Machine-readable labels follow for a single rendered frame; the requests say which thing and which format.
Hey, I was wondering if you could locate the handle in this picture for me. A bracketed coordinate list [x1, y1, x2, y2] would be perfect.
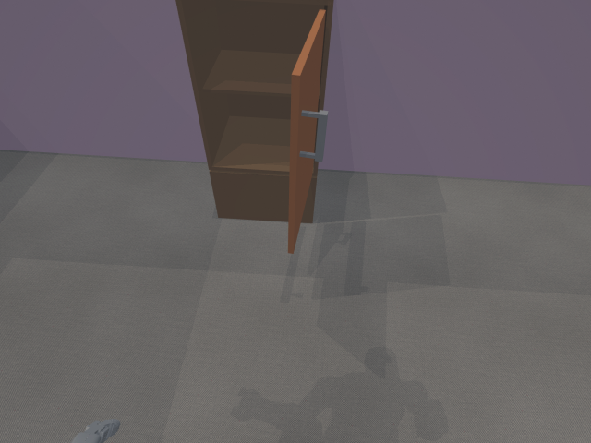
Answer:
[299, 110, 328, 162]

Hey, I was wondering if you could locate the cupboard door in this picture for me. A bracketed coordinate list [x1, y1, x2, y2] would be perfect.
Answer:
[288, 9, 326, 254]

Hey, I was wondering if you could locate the robot left hand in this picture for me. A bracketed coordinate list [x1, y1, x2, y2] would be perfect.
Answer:
[70, 419, 120, 443]

